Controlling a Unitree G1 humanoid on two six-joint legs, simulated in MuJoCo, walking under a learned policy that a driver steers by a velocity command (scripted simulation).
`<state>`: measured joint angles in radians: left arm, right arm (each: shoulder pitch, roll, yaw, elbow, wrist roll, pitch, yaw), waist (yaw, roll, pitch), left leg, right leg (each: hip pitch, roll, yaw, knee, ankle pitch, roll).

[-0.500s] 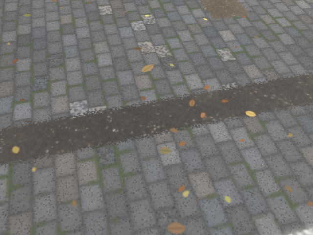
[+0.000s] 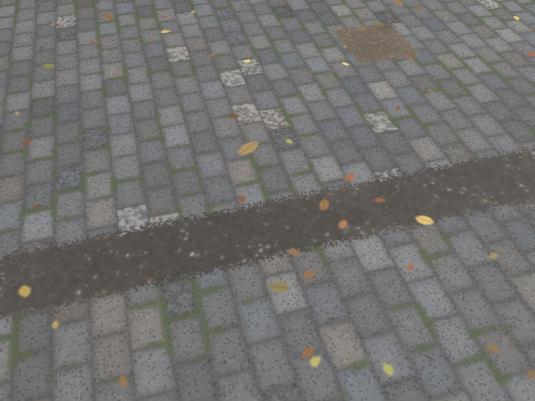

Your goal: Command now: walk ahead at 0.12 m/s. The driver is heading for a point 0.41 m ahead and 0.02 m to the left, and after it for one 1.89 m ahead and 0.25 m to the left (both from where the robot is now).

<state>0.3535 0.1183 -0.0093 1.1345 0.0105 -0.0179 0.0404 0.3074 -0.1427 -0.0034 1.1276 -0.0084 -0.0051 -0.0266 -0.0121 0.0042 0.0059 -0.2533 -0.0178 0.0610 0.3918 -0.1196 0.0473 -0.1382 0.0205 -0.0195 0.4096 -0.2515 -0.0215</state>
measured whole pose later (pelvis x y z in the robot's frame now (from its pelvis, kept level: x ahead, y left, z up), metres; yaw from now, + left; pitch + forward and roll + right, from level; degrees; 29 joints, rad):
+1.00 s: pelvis +0.43 +0.00 +0.00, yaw +0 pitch -1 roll -1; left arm 0.38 0.18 0.05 1.07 0.01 -0.10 0.00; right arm 0.20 -0.20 -0.05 0.97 -0.04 -0.05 0.02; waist 0.01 0.03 0.04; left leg -0.59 0.10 0.00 1.06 -0.19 0.06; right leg -0.11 0.10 -0.12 0.29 -0.18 -0.12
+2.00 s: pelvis +1.00 +0.00 -0.01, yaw +0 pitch +0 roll +0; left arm 0.19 0.21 0.06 0.96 0.02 -0.08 -0.01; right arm 0.33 -0.21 -0.05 1.02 -0.02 -0.07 0.00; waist -0.02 0.02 0.06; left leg -0.35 0.02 0.01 1.16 -0.33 0.08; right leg -0.29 0.05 -0.11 0.45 -0.17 -0.10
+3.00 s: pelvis +1.54 +0.01 -0.02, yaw +3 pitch +1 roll +1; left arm -0.01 0.19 0.03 0.85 0.03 -0.08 -0.01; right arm 0.48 -0.18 -0.04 1.07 -0.01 -0.08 -0.01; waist -0.07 -0.01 0.06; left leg 0.06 -0.04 0.03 0.43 -0.45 0.05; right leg -0.45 -0.02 -0.08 0.52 -0.07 -0.08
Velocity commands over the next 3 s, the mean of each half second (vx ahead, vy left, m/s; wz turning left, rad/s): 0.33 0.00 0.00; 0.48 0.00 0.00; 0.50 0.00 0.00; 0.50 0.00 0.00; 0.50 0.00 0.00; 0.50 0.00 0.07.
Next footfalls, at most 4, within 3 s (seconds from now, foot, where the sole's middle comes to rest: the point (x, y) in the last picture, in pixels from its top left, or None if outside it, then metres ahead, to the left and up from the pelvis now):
0.74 right None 0.46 -0.05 -0.78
1.30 left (235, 318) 0.78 0.11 -0.78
1.86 right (293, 232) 1.09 -0.06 -0.78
2.42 left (242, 167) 1.39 0.11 -0.78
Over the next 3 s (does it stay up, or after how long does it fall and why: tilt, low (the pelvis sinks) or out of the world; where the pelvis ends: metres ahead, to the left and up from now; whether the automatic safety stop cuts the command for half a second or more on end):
stays up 1.54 0.01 -0.02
